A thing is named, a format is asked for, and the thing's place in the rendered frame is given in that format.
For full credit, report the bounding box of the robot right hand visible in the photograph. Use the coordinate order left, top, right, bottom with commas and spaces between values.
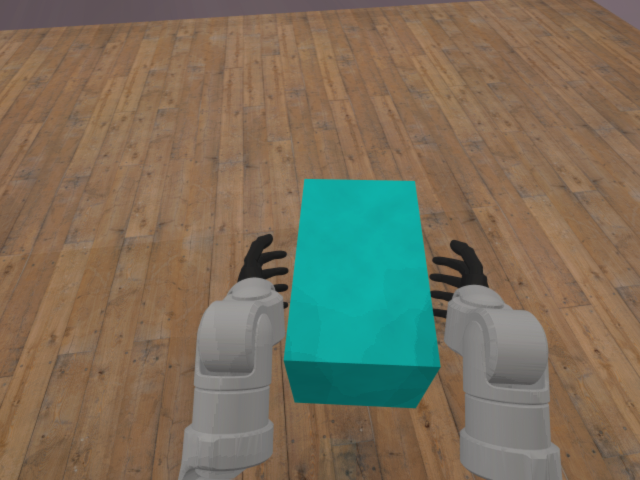
429, 240, 489, 318

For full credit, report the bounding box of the carton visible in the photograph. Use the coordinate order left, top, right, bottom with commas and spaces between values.
284, 179, 441, 408

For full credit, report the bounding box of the robot right forearm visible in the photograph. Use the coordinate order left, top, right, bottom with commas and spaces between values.
444, 285, 562, 480

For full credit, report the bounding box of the robot left hand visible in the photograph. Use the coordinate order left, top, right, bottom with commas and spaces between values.
237, 234, 289, 309

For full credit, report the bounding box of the robot left forearm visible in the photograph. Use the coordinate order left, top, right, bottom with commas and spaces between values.
178, 278, 285, 480

